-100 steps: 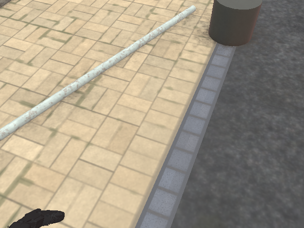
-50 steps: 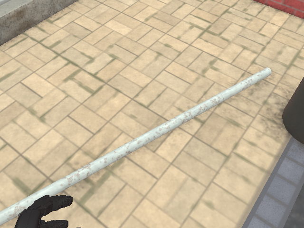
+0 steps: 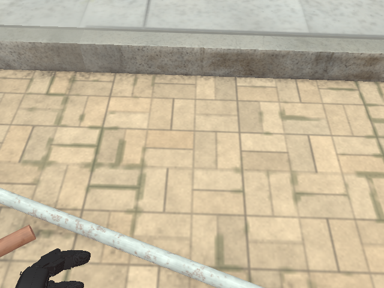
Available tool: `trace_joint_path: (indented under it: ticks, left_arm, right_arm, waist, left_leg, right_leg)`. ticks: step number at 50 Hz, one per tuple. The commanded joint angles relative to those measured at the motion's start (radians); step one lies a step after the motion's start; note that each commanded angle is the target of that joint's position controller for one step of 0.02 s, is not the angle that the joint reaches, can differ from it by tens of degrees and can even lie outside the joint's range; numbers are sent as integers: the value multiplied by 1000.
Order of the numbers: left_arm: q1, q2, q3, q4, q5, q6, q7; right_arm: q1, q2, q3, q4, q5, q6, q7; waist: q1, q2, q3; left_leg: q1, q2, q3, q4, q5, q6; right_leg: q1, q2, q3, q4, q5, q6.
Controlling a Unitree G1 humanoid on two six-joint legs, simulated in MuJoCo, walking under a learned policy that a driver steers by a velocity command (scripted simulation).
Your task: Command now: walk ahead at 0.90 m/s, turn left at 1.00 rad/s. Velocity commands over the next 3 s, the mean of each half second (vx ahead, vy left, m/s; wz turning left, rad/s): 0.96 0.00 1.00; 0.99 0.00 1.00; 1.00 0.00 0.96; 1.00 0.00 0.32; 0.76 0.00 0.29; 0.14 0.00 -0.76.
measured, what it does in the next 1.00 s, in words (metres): walks ahead, turning left: left foot, then right foot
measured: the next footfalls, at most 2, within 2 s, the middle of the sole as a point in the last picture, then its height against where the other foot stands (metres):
left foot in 0.38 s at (138, 282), level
right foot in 0.80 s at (125, 167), level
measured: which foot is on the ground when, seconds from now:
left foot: up 0.00-0.36, down 0.38-0.82, up 0.84-1.00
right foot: down 0.00-0.38, up 0.40-0.78, down 0.80-1.00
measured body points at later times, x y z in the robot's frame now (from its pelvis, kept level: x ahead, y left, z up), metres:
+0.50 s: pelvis +0.41 +0.08 -0.02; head +0.45 +0.08 +0.43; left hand +0.31 +0.32 -0.14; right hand +0.69 -0.08 -0.13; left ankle +0.46 +0.13 -0.71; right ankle +0.28 -0.14 -0.56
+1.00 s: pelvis +0.85 +0.27 +0.02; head +0.87 +0.28 +0.47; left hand +0.61 +0.44 -0.08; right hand +1.19 +0.28 -0.06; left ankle +0.73 +0.32 -0.57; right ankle +0.94 +0.17 -0.71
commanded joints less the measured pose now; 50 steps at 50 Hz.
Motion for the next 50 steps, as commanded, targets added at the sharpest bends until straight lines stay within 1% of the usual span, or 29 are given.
trace_joint_path:
  ticks: [1,3,5,8,15,17,19,20,21,22,23,24,25,26,28,29,31,33,36,38,39,40,41,42,43,44,45,47,50]
  left_arm:
    - [331,271,88,6,23,-5,39]
    - [269,137,55,17,20,-1,40]
    - [302,91,37,64,14,-13,41]
    - [362,53,25,122,-11,-44,21]
    - [385,111,25,176,-5,-70,24]
    - [431,176,38,180,-9,-57,40]
    - [372,246,55,157,-4,-24,52]
    - [352,238,51,131,-4,-10,45]
    - [387,166,33,129,-5,-11,23]
    - [366,94,9,52,-3,-24,16]
    - [271,140,14,-29,-3,-48,22]
    - [215,154,12,-62,-11,-63,20]
    - [220,142,5,-62,-8,-65,23]
    - [227,130,-1,-52,9,-52,24]
    - [285,101,-12,-27,41,-5,19]
    - [264,96,-17,-49,41,9,12]
    - [103,76,-28,-123,16,10,8]
    - [67,56,-38,-122,-10,4,-9]
    - [66,102,-23,-102,-27,-1,-5]
    - [202,159,5,-66,-31,-3,18]
    - [405,204,31,-23,-28,-4,35]
    - [644,278,61,26,-9,-7,57]
    - [685,367,70,32,33,-14,61]
    - [470,340,69,-8,26,-14,48]
    - [321,223,51,-40,22,-7,40]
    - [305,174,41,-28,21,-1,29]
    - [314,155,36,4,23,-1,26]
    - [395,95,18,79,7,-16,20]
    - [448,58,13,146,-8,-47,3]
  right_arm:
    - [-158,-38,20,-155,14,-31,-2]
    - [-237,-79,11,-131,-23,-14,19]
    - [-280,-47,18,-139,-39,8,50]
    - [-376,-7,36,-181,-34,37,75]
    - [-622,8,75,-270,-27,38,107]
    - [-558,-14,66,-243,-25,38,95]
    - [-283,-88,31,-167,-22,39,67]
    - [-82,-145,-3,-96,-25,34,50]
    - [-79,-181,-34,-65,-31,40,28]
    - [-169,-260,-51,-111,-30,56,9]
    - [-144,-284,-53,-148,-38,67,6]
    - [-110,-255,-55,-114,-28,63,1]
    - [-117,-209,-43,-84,-22,47,-6]
    - [-157,-178,-32,-84,-20,26,-16]
    - [-246,-139,-10,-97,-16,-5,-24]
    - [-255,-143,-7,-103,-25,-21,-15]
    - [-258,-134,-10,-99,-16,-46,-9]
    - [-274,-154,-25,-106,-14,-51,-2]
    - [-206,-188,-41,-92,-3,-47,8]
    - [-192,-213,-47,-84,-11,-39,3]
    - [-237,-233,-49,-90,-18,-38,7]
    - [-290,-157,-28,-113,-25,-52,5]
    - [-299,45,25,-188,-5,-63,-1]
    - [-196,11,34,-215,21,-58,-1]
    - [-199,-51,23,-159,-14,-31,-7]
    - [-243,-59,24,-158,-30,-15,6]
    - [-278,-43,26,-160,-35,-3,24]
    - [-335,-6,38,-179,-35,18,55]
    - [-445,40,54,-241,-41,40,64]
  waist:
    - [199,-314,-207]
    - [172,-81,-40]
    - [147,-130,45]
    - [134,-128,97]
    - [104,-52,184]
    - [59,-104,95]
    - [-98,-144,-56]
    - [-170,-91,-153]
    - [-103,101,-153]
    - [-8,196,-185]
    - [-31,30,-272]
    - [-29,-5,-176]
    - [31,-64,-31]
    - [87,-122,29]
    - [169,-118,81]
    - [179,-46,113]
    - [157,-32,169]
    - [135,-21,141]
    - [90,26,52]
    - [156,35,-37]
    - [287,-9,-128]
    - [395,-112,-241]
    - [335,-467,-248]
    - [170,-540,-260]
    - [129,-272,-152]
    - [135,-128,-77]
    - [126,-98,-33]
    - [134,-144,29]
    - [122,-138,34]
  left_leg:
    - [-768,4,149,681,88,33]
    - [-742,111,209,643,240,27]
    - [-739,158,226,613,272,9]
    - [-824,180,251,622,336,5]
    - [-634,98,497,190,510,53]
    - [-484,17,559,161,465,88]
    - [-191,-44,529,158,325,129]
    - [116,-64,478,85,304,176]
    - [408,23,340,-21,336,234]
    - [535,242,-69,-74,246,312]
    - [488,324,-346,-292,40,368]
    - [362,360,-407,-407,14,368]
    - [169,339,-349,-435,86,340]
    - [2,280,-248,-439,161,306]
    - [-241,176,-91,-463,148,272]
    - [-350,168,-82,-482,206,290]
    - [-478,120,-37,-525,254,250]
    - [-512,46,35,-508,345,200]
    - [-304,95,-12,-422,561,150]
    - [-176,100,-35,-212,795,100]
    - [-226,60,12,55,868,66]
    - [-387,3,63,427,712,41]
    - [-664,-104,109,770,-42,36]
    - [-799,-80,140,896,73,44]
    - [-811,31,195,925,198,39]
    - [-783,75,239,873,244,20]
    - [-766,107,249,837,250,7]
    - [-766,156,260,799,268,1]
    - [-850,166,255,840,341,14]
  right_leg:
    - [788,-453,877,-431,-864,-98]
    - [588,-384,531,-386,-531,-112]
    - [492,-315,311,-419,-320,-99]
    - [495,-298,112,-447,-40,-75]
    - [436,-210,-277,-493,698,-14]
    - [534,-235,-292,-352,1176,-12]
    - [519,-289,-261,18,1397,-27]
    - [354,-289,-234,338,1281,-35]
    - [10,-147,-223,742,239,-8]
    - [-310,-58,-169,1036,-331,16]
    - [-384,-46,14,1096,-245,6]
    - [-400,-78,62,1016,-179,8]
    - [-368,-116,63,935,-163,13]
    - [-284,-148,71,843,-183,28]
    - [-172,-193,74,686,-290,60]
    - [-130,-192,42,607,-287,70]
    - [-64,-206,45,380,-72,82]
    - [116,-159,24,138,182,72]
    - [209,-99,14,14,253,42]
    - [345,-41,4,-6,92,35]
    - [554,-29,-25,0,-12,40]
    - [787,-150,98,-1,-264,34]
    - [867,-410,562,-266,-691,50]
    - [786,-502,1006,-498,-733,-18]
    - [674,-468,821,-428,-811,-67]
    - [560,-404,591,-393,-634,-65]
    - [494,-346,420,-375,-473,-45]
    - [427,-282,171,-361,-193,-14]
    - [438,-305,39,-361,101,0]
